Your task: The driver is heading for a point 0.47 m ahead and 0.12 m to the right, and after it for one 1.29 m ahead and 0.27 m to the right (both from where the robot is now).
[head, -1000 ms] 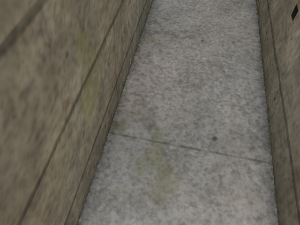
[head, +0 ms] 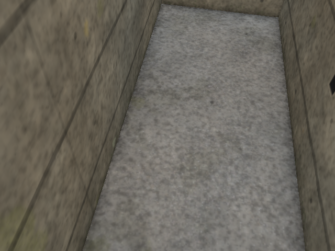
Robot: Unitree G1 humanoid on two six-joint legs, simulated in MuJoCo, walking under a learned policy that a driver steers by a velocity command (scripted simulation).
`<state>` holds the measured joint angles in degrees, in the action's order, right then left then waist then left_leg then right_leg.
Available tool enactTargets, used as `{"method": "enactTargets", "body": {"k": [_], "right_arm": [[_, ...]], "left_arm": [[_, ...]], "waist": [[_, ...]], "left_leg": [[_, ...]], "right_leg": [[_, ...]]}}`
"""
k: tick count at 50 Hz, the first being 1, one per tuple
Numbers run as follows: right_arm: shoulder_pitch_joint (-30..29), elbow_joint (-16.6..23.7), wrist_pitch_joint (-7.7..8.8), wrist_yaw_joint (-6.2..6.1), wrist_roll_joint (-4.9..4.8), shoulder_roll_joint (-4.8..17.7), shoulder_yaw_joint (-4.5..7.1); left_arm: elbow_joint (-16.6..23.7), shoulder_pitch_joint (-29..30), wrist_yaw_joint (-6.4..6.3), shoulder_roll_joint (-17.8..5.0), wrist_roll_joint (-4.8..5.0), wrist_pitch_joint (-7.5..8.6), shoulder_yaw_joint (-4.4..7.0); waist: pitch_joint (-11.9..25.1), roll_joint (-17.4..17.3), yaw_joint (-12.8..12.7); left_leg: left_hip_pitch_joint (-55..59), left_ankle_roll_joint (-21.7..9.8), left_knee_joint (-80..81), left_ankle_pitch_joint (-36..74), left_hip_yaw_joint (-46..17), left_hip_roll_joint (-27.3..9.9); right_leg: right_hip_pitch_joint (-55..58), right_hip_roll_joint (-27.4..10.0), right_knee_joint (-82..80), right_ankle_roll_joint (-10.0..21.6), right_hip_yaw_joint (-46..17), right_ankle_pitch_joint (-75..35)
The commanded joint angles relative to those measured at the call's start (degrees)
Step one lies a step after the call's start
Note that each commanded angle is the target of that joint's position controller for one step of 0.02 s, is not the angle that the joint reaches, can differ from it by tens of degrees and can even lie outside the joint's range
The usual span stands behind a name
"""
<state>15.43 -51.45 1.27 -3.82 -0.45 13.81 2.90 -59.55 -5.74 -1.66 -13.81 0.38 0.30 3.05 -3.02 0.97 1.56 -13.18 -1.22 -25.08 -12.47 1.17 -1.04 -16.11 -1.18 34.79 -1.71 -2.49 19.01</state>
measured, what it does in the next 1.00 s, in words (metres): walks ahead: right foot, then left foot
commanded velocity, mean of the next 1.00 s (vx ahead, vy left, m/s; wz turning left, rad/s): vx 0.19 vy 0.00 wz -0.18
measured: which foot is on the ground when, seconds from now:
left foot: down 0.00-0.10, up 0.12-0.44, down 0.46-0.92, up 0.94-1.00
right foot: up 0.00-0.06, down 0.08-0.48, up 0.50-0.90, down 0.92-1.00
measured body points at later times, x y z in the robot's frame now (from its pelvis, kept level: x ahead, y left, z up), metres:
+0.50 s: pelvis +0.21 -0.04 -0.02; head +0.25 -0.03 +0.43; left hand +0.16 +0.24 -0.16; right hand +0.38 -0.28 -0.13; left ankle +0.28 +0.05 -0.75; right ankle +0.05 -0.15 -0.72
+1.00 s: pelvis +0.32 -0.13 -0.02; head +0.36 -0.16 +0.43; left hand +0.49 +0.14 -0.12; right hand +0.37 -0.44 -0.15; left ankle +0.26 +0.04 -0.67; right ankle +0.34 -0.23 -0.74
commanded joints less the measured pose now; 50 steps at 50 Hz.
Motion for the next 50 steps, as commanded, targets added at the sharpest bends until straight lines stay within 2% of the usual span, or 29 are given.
{"method": "enactTargets", "body": {"k": [1, 4, 5, 6, 7, 8, 10, 13, 15, 17, 19, 21, 23, 24, 25, 26, 27, 29, 31, 33, 35, 39, 42, 45, 46, 47, 48, 49, 50], "right_arm": [[-0.58, 2.17, 0.82, -0.05, -1.11, 10.67, 2.97], [-2.01, 1.66, 1.27, 0.12, -1.40, 7.27, 2.19], [-2.99, 2.20, 1.37, 0.36, -0.67, 4.60, 1.22], [-3.41, 4.90, 2.13, 0.06, 0.50, 2.19, 0.42], [-1.25, 5.09, 2.43, -0.44, 0.55, 5.98, 1.12], [0.85, 4.16, 2.98, -0.50, -0.32, 8.29, 1.83], [-2.49, 5.11, 4.32, -0.17, 0.24, 8.96, 2.23], [-6.37, 6.51, 4.41, 0.31, 0.58, 6.62, 1.78], [-7.94, 7.27, 3.18, 0.60, 0.08, 3.33, 0.38], [-10.38, 8.41, 2.19, 1.08, -0.14, 0.87, -0.92], [-7.93, 7.79, 1.34, 1.29, -0.97, 1.58, -0.96], [-2.20, 6.24, 0.59, 1.00, -0.25, 4.35, -0.10], [4.04, 5.29, -0.25, 0.63, 0.29, 7.60, 1.12], [7.93, 5.52, -0.58, 0.22, 1.94, 10.79, 1.38], [7.65, 4.30, 0.39, 1.33, 3.42, 10.23, 0.43], [2.52, 5.27, 0.83, 1.56, 2.21, 8.18, 0.25], [-2.75, 6.37, 1.19, 1.32, 1.11, 6.79, -0.23], [-7.09, 6.34, 1.46, 0.85, 1.21, 5.67, -0.31], [-4.95, 5.23, 1.30, -0.69, 2.97, 7.69, 0.91], [-1.82, 4.11, 0.82, -1.28, 2.76, 10.05, 2.18], [-1.67, 4.17, 0.67, -1.95, 1.47, 11.42, 3.05], [-6.30, 5.53, 0.09, -2.25, 0.64, 10.68, 3.00], [-7.94, 5.64, 0.44, -1.89, 0.46, 11.64, 3.71], [-8.13, 4.44, 1.42, -0.57, -1.33, 10.79, 3.83], [-4.75, 2.71, 1.67, -0.23, -0.24, 9.36, 3.43], [-3.81, 4.80, 2.04, -0.21, 2.31, 7.17, 2.65], [-2.18, 5.81, 1.34, -0.02, 1.99, 5.15, 2.53], [-4.76, 6.64, 0.62, -0.56, -0.33, 7.51, 3.15], [-5.68, 6.77, 0.53, -0.65, -0.78, 8.09, 3.34]], "left_arm": [[0.87, 0.06, 0.12, -5.07, 0.27, 1.56, 1.19], [-1.46, -7.39, 0.79, -4.62, -0.07, 2.54, 1.74], [-3.97, -12.72, 0.93, -6.61, 0.35, 2.73, 2.56], [-4.56, -15.42, 0.60, -13.09, 0.48, 2.49, 4.23], [-2.90, -14.98, 1.51, -14.69, -0.29, 3.16, 4.47], [-1.47, -12.54, 1.68, -11.99, -0.23, 4.17, 3.78], [-0.56, -13.09, 1.69, -10.48, 0.50, 5.50, 3.67], [-1.70, -15.62, 0.87, -7.60, 0.05, 4.90, 2.79], [-0.90, -13.69, 0.03, -8.06, -0.35, 3.88, 2.72], [-0.34, -13.24, -0.70, -11.61, -0.50, 3.44, 3.53], [-0.63, -13.54, -0.30, -12.84, -0.65, 3.35, 3.76], [0.00, -11.92, -0.09, -11.99, 0.32, 3.08, 3.47], [-0.16, -12.74, 0.55, -10.61, 1.42, 3.42, 3.12], [0.43, -12.63, 0.64, -7.90, 0.16, 3.79, 2.40], [-0.80, -22.25, 0.20, -3.17, 0.14, 3.53, 1.49], [-2.06, -22.28, -0.37, -8.15, 1.19, 2.51, 2.90], [0.40, -16.49, -1.07, -8.52, 1.81, 1.76, 3.08], [2.26, -10.83, -2.43, -7.05, 1.55, 0.44, 3.11], [3.13, -10.57, -1.59, -4.32, 0.39, -0.94, 2.35], [5.99, -8.92, -0.95, -4.42, 1.18, -1.04, 2.41], [8.79, -5.76, -0.59, -4.93, 1.17, -1.26, 2.39], [12.36, -3.38, 0.27, -6.27, 0.30, -1.51, 3.02], [14.08, -1.35, 1.67, -6.89, 0.40, -0.49, 3.14], [11.07, -9.88, 2.31, -7.23, 0.45, 1.27, 3.54], [9.84, -13.46, 1.64, -10.18, -0.32, 1.45, 4.78], [10.67, -15.47, 0.72, -19.62, -0.87, 1.40, 7.12], [13.68, -12.71, 0.69, -18.96, -2.54, 1.51, 5.51], [14.80, -10.33, 1.33, -14.84, -0.87, 2.32, 4.49], [15.14, -8.16, 0.88, -12.94, 0.10, 2.59, 3.77]], "waist": [[0.49, -11.25, -1.42], [1.42, -9.79, -5.18], [2.48, -4.22, -7.33], [2.27, 13.52, -6.89], [2.80, 17.96, -6.92], [1.83, 11.89, -5.53], [-0.29, 7.49, -5.96], [-1.66, 5.44, -4.94], [-2.13, 3.98, -3.70], [-2.14, 3.35, -3.20], [-1.05, 4.81, -1.75], [3.25, 5.00, 2.00], [9.18, 2.96, 6.58], [12.15, -5.59, 7.52], [23.58, -15.47, 0.96], [19.25, -9.10, -0.29], [10.38, -7.43, -0.42], [2.80, -3.54, -1.86], [3.19, -5.59, -2.16], [4.89, -7.60, -1.57], [4.83, -7.34, -1.29], [1.30, -11.39, -2.23], [2.56, -9.84, -1.97], [5.78, -9.19, -4.99], [7.02, -3.32, -6.21], [5.44, 15.97, -5.18], [14.10, 18.73, -3.03], [14.12, 10.18, -3.78], [10.91, 6.82, -2.92]], "left_leg": [[-0.46, -6.57, 13.99, -15.16, -14.73, -12.29], [-5.97, -4.70, 5.88, -14.15, -10.70, -9.06], [-9.52, -2.76, -3.86, -12.30, -6.20, -5.89], [-18.18, 1.72, -19.05, -15.72, 2.76, 0.96], [-26.24, 2.22, -34.05, -22.77, -0.66, -0.43], [-31.15, 1.81, -42.85, -19.07, -4.04, -3.19], [-36.73, 0.66, -44.34, -10.54, -3.25, -4.92], [-32.21, 1.85, -36.35, -5.87, -1.05, -6.08], [-23.68, 3.12, -25.19, -4.60, 1.66, -4.11], [-14.22, 3.93, -16.83, -2.93, 5.25, -0.30], [-8.23, 3.10, -14.13, 0.31, 4.75, 0.83], [0.03, 1.14, -8.03, 5.16, 4.71, 3.44], [12.36, -2.40, -1.56, 14.57, 2.88, 2.16], [21.81, -8.10, -3.01, 42.84, -11.24, -9.82], [24.54, -18.68, 2.38, 48.18, -31.57, -24.49], [17.90, -17.70, 4.10, 34.64, -30.00, -24.67], [12.55, -14.64, 6.07, 27.50, -22.99, -21.39], [4.13, -9.11, 9.51, 18.36, -13.82, -15.95], [1.34, -8.85, 8.02, 25.46, -7.48, -13.57], [3.83, -10.66, 7.74, 28.55, -6.29, -15.26], [3.71, -10.50, 9.79, 21.54, -5.71, -17.08], [3.18, -8.85, 13.07, 7.41, -2.81, -17.19], [4.94, -4.98, 7.57, 8.36, 2.80, -14.57], [4.15, -1.42, -1.03, 10.38, 6.26, -13.67], [1.45, 1.86, -9.66, 8.59, 8.53, -10.57], [-13.69, 7.08, -29.77, -17.60, 10.76, -3.80], [-18.94, 9.24, -48.39, -30.00, -2.10, 2.49], [-21.99, 8.88, -55.29, -26.96, -6.37, 1.32], [-25.76, 8.06, -57.71, -22.42, -6.03, 0.16]], "right_leg": [[1.04, 0.77, -5.29, 2.57, 3.50, -2.60], [11.02, 1.76, -10.02, 4.62, 4.11, -3.74], [15.74, -1.02, -13.21, 5.37, -0.54, -3.13], [18.41, -9.89, -19.72, 9.53, -16.62, 7.01], [20.70, -17.39, -23.21, 16.10, -30.83, 10.88], [21.81, -17.60, -21.69, 17.03, -30.57, 10.14], [24.07, -15.46, -21.79, 15.30, -22.99, -1.91], [19.92, -11.78, -20.99, 12.76, -12.61, -29.84], [13.36, -8.38, -20.36, 11.09, -5.54, -40.21], [6.33, -6.70, -20.10, 10.25, -2.19, -42.66], [5.37, -8.01, -18.06, 10.71, -2.41, -49.82], [8.35, -7.00, -10.97, 9.61, -1.51, -61.34], [8.50, -3.16, 0.00, 6.09, -0.96, -53.57], [-0.74, 2.82, 16.69, 2.63, 0.45, -24.19], [-3.28, 8.21, 31.35, -0.36, -10.86, 18.09], [-4.58, 3.58, 37.73, -1.09, -12.42, 18.92], [-9.66, 1.51, 37.23, -1.90, -8.51, 16.33], [-10.36, -1.43, 24.78, -1.98, -6.29, 9.26], [-6.01, -0.07, 19.16, -3.24, -3.11, 5.68], [-8.10, 0.02, 19.53, -4.05, -1.38, 5.59], [-10.42, -1.46, 18.79, -3.59, -1.24, 1.97], [-13.44, -4.37, 17.14, -2.30, -0.40, -1.90], [-10.46, -2.31, 9.72, -1.26, 4.57, -2.71], [2.35, 0.68, -3.97, 1.40, 8.73, -11.74], [8.99, 1.70, -7.37, 2.72, 6.76, -17.67], [16.79, -10.28, -8.95, 7.82, -13.73, -48.46], [18.18, -20.10, -12.55, 18.64, -31.77, -45.43], [17.35, -18.61, -13.56, 19.92, -29.78, -38.95], [16.66, -16.30, -12.12, 17.78, -23.38, -37.28]]}}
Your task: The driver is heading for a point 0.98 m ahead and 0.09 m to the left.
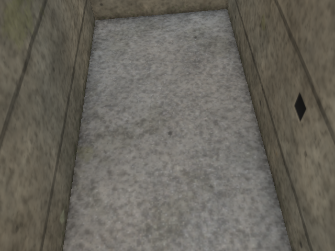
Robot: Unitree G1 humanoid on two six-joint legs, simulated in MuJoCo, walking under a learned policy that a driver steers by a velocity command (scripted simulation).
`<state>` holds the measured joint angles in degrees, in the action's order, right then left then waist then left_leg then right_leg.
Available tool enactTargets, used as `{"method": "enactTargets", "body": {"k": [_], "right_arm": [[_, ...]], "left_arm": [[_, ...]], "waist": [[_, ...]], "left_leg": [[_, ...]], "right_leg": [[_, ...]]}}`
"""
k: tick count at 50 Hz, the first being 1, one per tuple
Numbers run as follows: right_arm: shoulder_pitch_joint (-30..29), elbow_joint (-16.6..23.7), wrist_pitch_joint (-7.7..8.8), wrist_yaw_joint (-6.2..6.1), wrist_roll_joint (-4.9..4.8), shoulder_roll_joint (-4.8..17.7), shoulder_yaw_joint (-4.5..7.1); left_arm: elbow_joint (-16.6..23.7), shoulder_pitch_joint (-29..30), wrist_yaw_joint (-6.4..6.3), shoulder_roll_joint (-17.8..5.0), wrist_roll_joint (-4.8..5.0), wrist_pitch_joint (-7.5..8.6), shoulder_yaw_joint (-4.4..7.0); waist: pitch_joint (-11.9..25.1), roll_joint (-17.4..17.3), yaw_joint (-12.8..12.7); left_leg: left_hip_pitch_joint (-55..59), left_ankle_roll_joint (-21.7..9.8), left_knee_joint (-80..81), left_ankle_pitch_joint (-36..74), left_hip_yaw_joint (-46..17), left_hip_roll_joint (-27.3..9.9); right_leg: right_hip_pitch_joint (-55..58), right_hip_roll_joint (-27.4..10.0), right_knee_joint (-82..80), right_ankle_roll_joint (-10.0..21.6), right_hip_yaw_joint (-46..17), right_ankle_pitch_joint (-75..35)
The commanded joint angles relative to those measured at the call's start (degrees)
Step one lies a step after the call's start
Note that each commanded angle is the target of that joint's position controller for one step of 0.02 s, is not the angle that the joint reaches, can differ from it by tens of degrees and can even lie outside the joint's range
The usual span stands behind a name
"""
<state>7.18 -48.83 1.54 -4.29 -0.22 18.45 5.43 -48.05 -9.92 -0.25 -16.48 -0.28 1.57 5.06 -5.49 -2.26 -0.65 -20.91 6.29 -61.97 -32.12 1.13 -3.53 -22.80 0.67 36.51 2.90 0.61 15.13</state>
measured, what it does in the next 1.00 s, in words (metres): walks ahead: left foot, then right foot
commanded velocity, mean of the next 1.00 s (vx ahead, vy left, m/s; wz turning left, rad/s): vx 0.32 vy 0.00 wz -0.08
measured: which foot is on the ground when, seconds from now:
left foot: up 0.00-0.34, down 0.36-0.76, up 0.78-1.00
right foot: down 0.00-0.44, up 0.46-0.74, down 0.76-1.00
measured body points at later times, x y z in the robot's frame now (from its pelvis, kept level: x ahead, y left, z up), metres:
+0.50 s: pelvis +0.12 +0.00 +0.00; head +0.13 +0.00 +0.45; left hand +0.23 +0.25 -0.12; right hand +0.12 -0.27 -0.14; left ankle +0.06 +0.13 -0.72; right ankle +0.05 -0.09 -0.71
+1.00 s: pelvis +0.37 -0.06 +0.02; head +0.37 -0.11 +0.47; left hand +0.28 +0.22 -0.09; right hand +0.47 -0.30 -0.14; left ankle +0.43 +0.14 -0.60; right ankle +0.34 -0.16 -0.72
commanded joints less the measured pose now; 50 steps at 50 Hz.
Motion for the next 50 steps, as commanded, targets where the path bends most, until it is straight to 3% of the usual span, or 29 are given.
{"method": "enactTargets", "body": {"k": [1, 2, 4, 5, 7, 10, 13, 15, 17, 20, 22, 24, 26, 29, 31, 32, 33, 34, 35, 37, 38, 39, 40, 41, 42, 43, 44, 46, 50], "right_arm": [[2.54, 3.17, 0.03, -0.28, -0.72, 2.88, 0.92], [2.13, 3.14, -0.75, -0.39, 0.05, 3.53, 1.36], [1.60, 3.43, -2.19, 0.41, -0.37, 2.36, 1.69], [2.07, 2.96, -2.73, 0.55, -0.75, 1.71, 1.59], [1.83, 2.56, -3.37, 0.17, -1.09, 0.31, 1.22], [0.16, 0.65, -3.10, 0.90, -0.53, -2.61, -0.06], [0.61, -1.25, -2.14, 1.26, -0.42, -0.51, 0.19], [0.02, -2.66, -1.36, 1.26, -0.15, -0.14, 0.04], [3.53, -4.71, -0.12, 1.70, -0.28, -0.35, 0.23], [3.80, -6.59, 1.17, 2.52, -1.34, 1.02, 1.03], [7.48, -8.37, 1.88, 2.63, -1.83, 0.76, 1.23], [13.85, -10.56, 2.69, 3.26, -2.34, 3.49, 2.24], [20.08, -11.79, 4.26, 3.71, -1.72, 5.84, 3.35], [23.61, -12.29, 4.29, 2.62, -1.75, 4.98, 3.42], [18.12, -10.96, 2.98, 1.12, -2.20, 0.41, 1.64], [11.06, -8.97, 2.07, 0.28, -2.48, 1.48, 1.41], [9.78, -8.68, 1.48, 0.21, -1.48, 3.49, 1.95], [12.05, -9.42, 1.57, 0.45, -0.77, 7.25, 2.76], [9.74, -8.75, 2.17, 1.04, -0.25, 8.76, 2.90], [6.65, -7.68, 2.91, 2.65, -0.39, 4.75, 1.42], [4.27, -6.55, 2.99, 3.01, -0.47, 1.55, 0.17], [11.67, -5.80, 3.25, 2.78, -0.57, -8.31, -2.30], [18.71, -7.26, 2.90, 2.38, -3.31, -5.84, -1.60], [17.42, -6.25, 2.81, 2.08, -4.42, -3.07, -1.07], [15.67, -6.57, 1.84, 1.31, -2.84, -1.80, -1.32], [13.03, -5.80, 1.04, 0.44, -1.43, -1.61, -1.14], [12.79, -5.64, 0.09, 0.57, -1.56, -1.54, -0.86], [12.83, -5.04, -1.93, 0.99, -1.86, -2.91, -0.57], [6.76, -2.66, -4.55, 1.46, -1.63, -5.04, -0.92]], "left_arm": [[4.09, -2.72, -0.90, -7.84, 0.93, 0.90, 0.90], [4.94, -0.61, -1.56, -6.74, 0.61, 0.39, 0.30], [5.36, -0.54, -2.64, -5.64, -1.47, -0.76, -0.54], [5.08, -0.96, -3.01, -4.38, -1.61, -0.80, -0.96], [4.07, -1.70, -3.30, -4.52, -1.36, -0.18, -0.99], [3.06, -0.75, -3.38, -3.62, -0.86, -0.42, -1.31], [2.04, -1.22, -3.17, -5.29, -0.06, -0.35, -0.55], [1.44, -1.16, -3.46, -6.28, 0.64, 0.22, 0.03], [0.42, -3.00, -3.03, -3.95, 1.22, 0.58, -0.19], [1.18, -2.73, -3.39, -1.77, 1.43, 1.82, -0.32], [1.47, -2.64, -3.32, -0.14, 1.69, 2.88, -0.63], [2.64, -1.35, -3.21, 0.24, 1.06, 4.13, -1.03], [4.68, 3.92, -3.47, -1.37, 1.95, 4.92, -1.08], [4.36, 7.78, -2.52, -1.04, 2.53, 4.68, -0.83], [5.07, 8.23, -1.34, 0.10, 2.40, 3.81, -1.52], [6.25, 10.65, -1.11, 0.85, 1.75, 4.04, -2.35], [5.59, 10.01, -0.92, 2.84, 0.95, 4.05, -3.02], [4.47, 7.43, -0.68, 2.16, 1.14, 3.55, -2.62], [1.73, -0.64, -1.10, -1.82, 2.35, 2.77, -1.19], [-5.15, -20.28, -1.41, -8.38, 2.47, 1.81, 2.25], [-7.64, -30.18, -1.76, -11.85, 0.96, 1.91, 3.08], [-8.33, -29.97, -0.99, -16.07, -1.44, 3.19, 2.41], [-9.24, -28.16, 0.21, -11.48, -1.80, 5.12, 0.83], [-8.90, -22.09, 0.79, -8.92, -0.08, 6.19, 0.05], [-9.35, -19.07, 0.66, -8.30, 0.85, 5.60, 0.20], [-9.32, -14.88, 0.10, -8.31, 0.33, 5.02, 0.17], [-9.83, -12.24, -0.86, -6.47, -0.41, 4.70, -0.44], [-12.13, -13.96, -2.23, -2.51, -0.22, 4.09, -1.93], [-14.10, -20.61, -3.72, -3.03, -0.05, 3.20, -1.94]], "waist": [[11.95, 5.60, -0.29], [11.56, 6.03, 0.65], [12.68, 7.18, 1.09], [12.38, 7.98, 0.86], [10.49, 9.05, 0.59], [6.61, 10.45, -0.10], [2.49, 11.65, -0.23], [1.49, 9.48, 0.02], [2.43, 10.30, 0.86], [2.28, 2.28, 0.95], [1.45, -3.97, 1.60], [0.11, -10.65, 2.84], [-2.59, -9.16, 6.16], [0.20, -3.69, 7.03], [-2.32, -2.07, 3.55], [-4.88, -2.26, 1.31], [-3.19, -0.84, 1.24], [-1.27, -1.95, 0.59], [0.83, -3.71, -3.47], [12.12, -0.57, -11.93], [15.31, 5.99, -15.38], [17.59, 22.87, -7.43], [20.19, 18.64, -4.20], [10.56, 12.19, -2.26], [5.25, 4.94, -2.77], [3.02, 1.86, -1.42], [2.09, 4.93, 0.54], [0.59, 8.05, 1.57], [-3.37, 8.46, -0.08]], "left_leg": [[-18.64, -0.26, -17.46, 0.91, -6.00, 1.21], [-14.67, -0.52, -13.39, 4.37, -7.25, 0.20], [-7.91, -0.98, -8.66, 7.82, -7.09, 1.10], [-5.87, -1.10, -4.23, 8.25, -7.12, 1.15], [-2.20, -0.91, 6.14, 8.44, -7.16, 1.46], [4.90, -1.08, 24.73, 13.09, -4.97, 1.42], [8.39, -2.10, 32.52, 16.03, -1.82, 2.68], [8.78, -3.79, 36.93, 17.01, -0.63, 3.21], [9.40, -6.09, 37.33, 15.22, -1.10, 2.66], [7.66, -9.99, 38.67, 8.75, -4.83, 2.04], [11.98, -12.64, 42.99, 4.34, -11.36, -0.95], [20.71, -18.48, 47.07, 6.58, -24.14, -8.51], [31.82, -24.28, 47.98, 23.46, -34.16, -16.38], [41.68, -21.76, 44.82, 35.38, -24.68, -14.41], [31.18, -17.62, 48.36, 34.51, -17.03, -11.12], [18.02, -15.62, 52.30, 28.06, -12.86, -7.66], [8.45, -14.76, 53.89, 23.44, -8.46, -3.13], [4.21, -15.88, 55.55, 24.22, -8.74, -3.90], [3.92, -15.24, 51.63, 32.08, -7.73, -4.79], [4.92, -11.07, 29.35, 50.84, -2.66, -0.56], [-0.19, -7.18, 9.89, 43.99, -0.77, 3.23], [-8.12, -6.00, -10.59, 1.11, -7.55, 13.29], [-14.96, -7.31, -24.49, 1.54, -16.43, 12.96], [-22.71, -8.65, -29.02, 6.51, -14.24, 9.31], [-23.10, -8.78, -28.61, 11.60, -13.58, 6.82], [-20.90, -9.07, -26.10, 18.18, -14.18, 4.57], [-18.05, -9.11, -22.14, 22.35, -16.32, 3.78], [-16.44, -9.48, -16.64, 25.14, -16.54, 4.23], [-23.68, -7.48, -7.40, 29.35, -15.98, 5.69]], "right_leg": [[22.54, -16.19, -13.34, 10.85, -22.77, -31.07], [18.64, -15.62, -13.91, 9.94, -21.01, -31.56], [16.43, -14.06, -14.75, 9.74, -17.36, -35.40], [16.60, -13.29, -15.01, 9.91, -15.32, -37.48], [15.69, -12.60, -15.95, 9.20, -14.38, -34.61], [11.58, -9.63, -21.58, 6.38, -14.00, -3.24], [8.29, -9.65, -24.50, 5.34, -17.64, 12.82], [9.24, -9.98, -24.00, 5.13, -19.36, 16.19], [11.02, -9.42, -20.48, 5.21, -19.98, 16.42], [10.86, -4.82, -12.67, 3.59, -13.14, 14.58], [5.58, -0.49, -3.21, 1.39, -5.68, 9.34], [-6.41, 1.25, 8.09, -1.35, 0.92, 9.57], [-25.79, -1.87, 27.33, -2.07, -1.04, 23.49], [-40.96, -6.77, 41.93, -3.35, -3.34, 17.91], [-35.77, -11.01, 31.23, -4.40, -3.50, 14.24], [-24.26, -10.93, 16.66, -4.11, -1.64, 10.40], [-9.04, -7.49, 8.30, -4.15, 1.59, 4.12], [0.93, -3.68, 8.21, -4.37, 5.14, 2.44], [8.19, -3.24, 7.81, -3.55, 4.96, -1.17], [27.69, 0.65, 4.64, -2.00, 6.64, -3.37], [35.56, -3.83, -0.69, 0.08, -0.29, -4.07], [35.21, -20.18, -15.56, 7.81, -35.29, 0.24], [35.11, -26.81, -25.88, 13.06, -55.90, 16.58], [30.76, -27.67, -25.66, 12.71, -53.25, 23.79], [25.40, -25.83, -24.30, 9.37, -41.94, 17.80], [18.16, -23.54, -22.47, 6.50, -32.14, 10.93], [14.92, -21.00, -22.59, 4.32, -24.94, 3.82], [14.34, -18.01, -23.24, 1.38, -13.61, -4.27], [16.96, -18.47, -23.69, 0.26, -2.88, -15.53]]}}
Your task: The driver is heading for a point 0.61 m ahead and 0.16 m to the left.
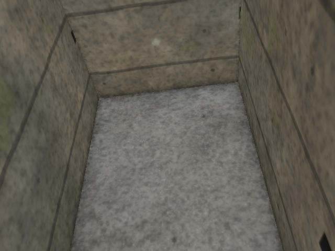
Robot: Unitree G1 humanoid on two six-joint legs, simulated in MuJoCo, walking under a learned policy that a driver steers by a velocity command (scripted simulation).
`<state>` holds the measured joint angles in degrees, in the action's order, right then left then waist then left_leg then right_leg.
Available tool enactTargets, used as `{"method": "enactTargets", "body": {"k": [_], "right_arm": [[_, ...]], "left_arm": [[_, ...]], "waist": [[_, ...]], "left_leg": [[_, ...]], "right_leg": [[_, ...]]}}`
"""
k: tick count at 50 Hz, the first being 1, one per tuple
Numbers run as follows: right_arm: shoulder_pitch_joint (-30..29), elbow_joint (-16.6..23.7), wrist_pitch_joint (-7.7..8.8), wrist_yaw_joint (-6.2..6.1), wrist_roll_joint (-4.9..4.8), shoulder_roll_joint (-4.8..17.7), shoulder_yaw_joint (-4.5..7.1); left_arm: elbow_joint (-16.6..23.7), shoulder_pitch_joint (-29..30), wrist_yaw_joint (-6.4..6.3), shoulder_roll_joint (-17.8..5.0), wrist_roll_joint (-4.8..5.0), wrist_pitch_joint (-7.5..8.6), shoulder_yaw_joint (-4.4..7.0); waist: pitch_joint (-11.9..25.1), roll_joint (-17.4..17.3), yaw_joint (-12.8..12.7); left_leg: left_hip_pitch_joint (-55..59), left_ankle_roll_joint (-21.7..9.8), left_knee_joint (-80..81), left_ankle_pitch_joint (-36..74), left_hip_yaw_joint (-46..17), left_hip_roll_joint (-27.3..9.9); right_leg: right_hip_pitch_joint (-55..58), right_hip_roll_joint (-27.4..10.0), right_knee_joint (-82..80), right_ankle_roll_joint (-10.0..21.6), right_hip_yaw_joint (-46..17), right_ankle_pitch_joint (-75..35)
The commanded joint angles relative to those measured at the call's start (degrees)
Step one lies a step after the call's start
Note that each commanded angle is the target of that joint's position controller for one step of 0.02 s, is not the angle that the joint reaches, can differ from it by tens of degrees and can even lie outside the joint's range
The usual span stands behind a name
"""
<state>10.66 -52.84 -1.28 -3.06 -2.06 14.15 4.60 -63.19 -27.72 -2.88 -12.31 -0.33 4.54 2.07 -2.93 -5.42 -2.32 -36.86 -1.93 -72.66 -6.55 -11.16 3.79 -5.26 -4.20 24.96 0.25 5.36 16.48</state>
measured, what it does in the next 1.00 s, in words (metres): walks ahead, turning left: left foot, then right foot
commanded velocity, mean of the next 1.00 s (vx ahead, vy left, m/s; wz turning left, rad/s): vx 0.37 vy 0.00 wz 0.32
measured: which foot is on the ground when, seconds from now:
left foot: up 0.00-0.32, down 0.34-0.84, up 0.86-1.00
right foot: down 0.00-0.34, up 0.36-0.80, down 0.82-1.00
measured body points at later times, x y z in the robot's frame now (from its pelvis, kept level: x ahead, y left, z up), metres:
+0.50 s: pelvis +0.33 +0.13 -0.02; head +0.36 +0.14 +0.43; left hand +0.37 +0.44 -0.13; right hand +0.48 -0.11 -0.14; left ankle +0.35 +0.19 -0.75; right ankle +0.30 -0.07 -0.62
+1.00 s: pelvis +0.62 +0.20 -0.01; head +0.66 +0.25 +0.43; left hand +0.62 +0.48 -0.16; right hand +0.84 -0.01 -0.11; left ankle +0.50 +0.30 -0.67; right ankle +0.74 +0.14 -0.75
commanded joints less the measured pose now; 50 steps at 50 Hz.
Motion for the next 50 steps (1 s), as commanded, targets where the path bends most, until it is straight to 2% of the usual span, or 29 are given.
{"method": "enactTargets", "body": {"k": [1, 4, 5, 6, 11, 13, 15, 16, 17, 18, 19, 20, 21, 22, 23, 26, 31, 33, 36, 39, 40, 41, 42, 43, 44, 46, 47, 48, 50], "right_arm": [[1.34, 2.53, -1.99, 0.48, 0.31, -1.03, -0.22], [-6.20, 7.81, -0.12, 2.58, -0.26, 0.17, 0.22], [-6.43, 7.81, 0.34, 2.88, -0.78, 0.75, 0.49], [-6.42, 8.58, 0.32, 3.16, -0.49, -0.06, 0.52], [-14.46, 15.09, 0.79, 5.21, -0.05, -1.70, -0.83], [-12.89, 17.10, 1.87, 5.54, 0.73, 0.08, -0.17], [-1.39, 15.45, 1.91, 4.81, 0.73, 3.30, 1.77], [9.51, 12.54, 1.18, 3.75, 0.91, 7.64, 4.09], [16.72, 10.71, 0.38, 2.14, 0.32, 10.46, 5.10], [11.69, 12.69, 1.72, 2.60, 1.83, 17.84, 5.48], [17.02, 12.41, 3.06, 4.04, 2.89, 10.92, 3.42], [18.66, 10.01, 4.31, 4.32, 3.14, 7.11, 2.89], [13.55, 10.86, 5.44, 4.22, 2.20, 7.31, 2.40], [8.48, 12.55, 6.16, 3.99, 1.77, 5.95, 1.89], [6.81, 13.81, 6.57, 3.91, 2.20, 5.43, 1.63], [9.34, 12.71, 7.11, 3.06, 2.18, 6.45, 0.48], [13.33, 10.51, 5.78, -0.84, 1.99, 7.76, 0.22], [17.95, 8.68, 4.91, -0.81, 1.53, 7.35, 0.15], [16.41, 9.08, 4.94, -1.14, 0.87, 8.54, 0.46], [12.06, 10.37, 4.93, -1.93, 1.17, 9.70, 0.83], [8.70, 11.34, 4.92, -2.09, 1.15, 10.49, 0.54], [7.34, 12.40, 5.18, -1.70, 2.09, 10.51, 0.04], [17.31, 11.10, 5.24, -1.11, 3.16, 6.83, -1.15], [29.07, 7.13, 4.68, -0.43, 3.14, 5.77, -2.21], [25.87, 5.97, 4.62, -0.21, 1.04, 11.10, -1.06], [9.70, 10.87, 3.83, -1.78, 1.10, 10.80, -1.48], [7.98, 11.82, 3.14, -2.49, 1.32, 10.20, -1.65], [7.56, 13.52, 3.05, -2.20, 1.06, 8.14, -2.40], [11.38, 11.29, 2.98, -2.20, 0.11, 4.39, -3.19]], "left_arm": [[0.90, -3.78, -1.41, -7.71, -0.24, 0.18, 1.24], [2.15, -3.59, -1.97, -6.80, 0.44, 1.08, 1.31], [3.29, -3.71, -2.04, -7.10, -0.67, 0.64, 1.47], [3.97, -3.82, -1.94, -7.29, -0.40, 0.32, 1.61], [5.53, -6.38, -2.04, -9.56, 0.55, -1.45, 2.68], [6.70, -5.05, -1.60, -13.77, 1.78, -1.03, 3.76], [6.23, -3.87, -1.58, -18.47, 3.04, -0.61, 5.47], [7.02, -0.79, -1.15, -18.80, 4.18, 0.81, 5.71], [7.57, -2.34, -0.30, -15.63, 4.27, 3.07, 5.31], [10.51, -9.46, 0.68, -4.67, 1.24, 5.60, 2.26], [10.86, -8.16, 1.66, -9.54, 3.84, 8.38, 3.32], [11.86, 0.69, 1.58, -11.58, 6.67, 8.57, 4.07], [16.08, 7.82, 1.33, -8.07, 4.94, 7.91, 2.84], [16.50, 11.04, 0.75, -8.33, 1.38, 6.63, 2.98], [15.80, 10.62, 0.68, -9.61, 1.10, 5.34, 3.78], [15.06, 9.83, 1.16, -10.07, 0.01, 2.84, 5.15], [19.26, 25.21, 2.85, -5.31, -1.60, 3.32, 3.33], [20.75, 28.89, 4.75, -2.52, -1.79, 3.58, 2.02], [22.60, 31.60, 5.98, -4.22, -1.77, 2.53, 2.35], [20.62, 24.84, 5.81, -8.06, -1.92, 2.72, 3.33], [19.87, 19.10, 5.68, -9.29, -2.09, 2.98, 3.88], [18.25, 11.64, 5.32, -11.80, -2.23, 3.05, 4.27], [16.53, 7.81, 5.05, -13.72, -3.20, 2.84, 3.96], [14.08, 5.76, 4.76, -7.40, -2.17, 2.30, 2.24], [16.68, 6.91, 4.04, -6.31, -1.96, 1.54, 2.16], [17.61, 15.99, 1.98, -7.11, -1.16, 0.11, 1.94], [17.39, 17.78, 1.15, -8.20, -1.12, -0.38, 2.20], [16.30, 19.36, 0.56, -9.28, 0.28, -1.64, 2.74], [16.10, 21.70, 1.04, -10.01, -0.54, -3.18, 3.60]], "waist": [[-6.84, 12.14, 1.40], [-8.04, 13.89, 1.05], [-7.74, 15.16, 0.41], [-9.14, 16.21, 0.31], [-12.93, 12.46, -2.21], [-10.54, 14.03, -0.79], [-2.26, 17.79, 6.45], [3.11, 18.32, 13.02], [8.03, 11.52, 15.05], [15.71, -11.56, 3.02], [27.13, -6.79, 7.15], [15.75, -4.88, 9.09], [6.96, -3.32, 6.07], [5.83, 1.32, 3.44], [5.60, 5.69, 1.63], [3.05, 8.03, -0.28], [-0.94, 2.70, 2.79], [-0.13, 0.47, 5.14], [0.31, -2.78, 4.53], [2.76, -5.95, -0.12], [5.89, -4.66, -4.94], [12.66, -1.67, -7.99], [24.09, 15.98, -3.36], [35.71, 21.25, -0.47], [32.91, 13.77, -3.46], [16.82, 5.06, -3.02], [13.53, 2.81, -0.84], [10.63, 4.68, 2.60], [7.82, 7.11, 4.93]], "left_leg": [[-9.62, 1.39, 5.25, 5.36, -3.76, -1.87], [-13.12, 2.56, 11.42, 15.53, 0.80, -4.19], [-9.67, 2.75, 14.14, 16.94, 3.26, -4.19], [-7.89, 2.95, 14.10, 16.87, 5.57, -3.92], [-9.06, 0.67, 23.85, 10.20, 13.24, -5.95], [0.89, -1.24, 28.11, 1.29, 19.44, -3.85], [17.03, -4.64, 28.22, -5.13, 21.97, 0.62], [30.48, -7.75, 34.16, -1.17, 18.87, 1.92], [46.54, -9.74, 37.92, 0.05, 8.32, -0.05], [59.92, -22.39, 41.41, -3.87, -25.62, -15.16], [57.82, -25.83, 55.60, -24.80, -43.93, -19.58], [51.19, -22.50, 60.12, -21.60, -38.12, -18.23], [42.99, -18.74, 58.98, -12.00, -30.39, -17.20], [35.04, -16.14, 57.40, -4.44, -24.72, -15.26], [30.20, -14.54, 57.00, -0.59, -20.34, -14.17], [24.85, -13.82, 58.92, 10.56, -13.62, -13.78], [17.96, -6.10, 56.97, 27.70, 3.37, -5.37], [19.11, -3.95, 55.76, 28.84, 3.07, -6.38], [24.06, -3.60, 54.79, 30.03, 0.70, -8.45], [33.94, -3.63, 48.40, 41.64, -2.29, -11.53], [35.61, -3.07, 41.47, 49.31, -1.80, -11.96], [32.44, -1.30, 31.13, 45.79, -0.53, -9.84], [13.45, 3.32, 7.77, -2.63, 1.26, -4.17], [7.89, 6.40, -7.34, -36.28, -0.10, -1.79], [5.34, 6.64, -13.52, -32.97, -0.95, -4.75], [2.94, 7.43, -9.64, -29.08, 3.84, -7.38], [5.91, 7.28, -5.83, -27.30, 4.54, -8.55], [10.22, 6.87, 2.01, -28.20, 5.75, -9.62], [15.58, 7.60, 19.89, -27.22, 10.07, -8.74]], "right_leg": [[-0.27, -14.26, -12.61, 3.25, -6.21, -18.09], [-0.98, -12.78, -16.52, 3.91, -0.89, -12.04], [-2.49, -11.88, -17.79, 3.38, 0.36, -10.07], [-3.56, -11.01, -18.05, 3.08, 2.43, -11.05], [5.48, -14.15, -17.57, 3.82, 7.38, -15.60], [6.48, -13.68, -12.25, 4.66, 9.69, -38.29], [6.82, -15.28, 3.96, 5.39, 9.68, -65.66], [3.85, -13.79, 16.09, 4.46, 8.68, -66.96], [-8.30, -9.60, 32.22, 1.98, 5.70, -37.66], [-29.64, 3.66, 59.46, -1.13, -1.21, 18.68], [-31.39, 3.89, 66.81, -1.03, -18.08, 15.57], [-37.19, 3.51, 67.68, -0.85, -16.67, 11.14], [-39.78, 1.54, 62.30, -0.50, -14.25, 7.09], [-36.49, -0.54, 57.76, 0.08, -14.40, 3.52], [-32.51, -1.83, 54.63, 0.22, -14.52, 1.25], [-30.06, -3.12, 41.80, -0.42, -13.28, -1.94], [-23.68, 3.74, 10.61, -1.89, -5.46, -28.24], [-19.62, 6.00, 5.62, -0.85, -3.78, -39.29], [-18.34, 7.52, 1.29, -1.32, -5.11, -31.52], [-16.54, 8.06, -0.51, 0.65, -7.10, -21.12], [-11.37, 7.94, -3.45, 3.09, -8.21, -23.18], [0.97, 4.24, -4.04, 6.30, -10.80, -38.99], [27.31, -10.17, 9.30, 17.12, -23.48, -78.02], [36.35, -19.91, 10.34, 25.64, -36.62, -87.56], [29.89, -17.45, 6.81, 24.42, -34.49, -76.98], [8.93, -12.13, -1.04, 19.95, -26.03, -65.06], [1.07, -10.33, -2.93, 18.43, -24.46, -59.86], [-6.21, -6.74, -4.04, 17.16, -20.61, -55.95], [-12.82, -1.27, -4.48, 14.66, -13.05, -52.71]]}}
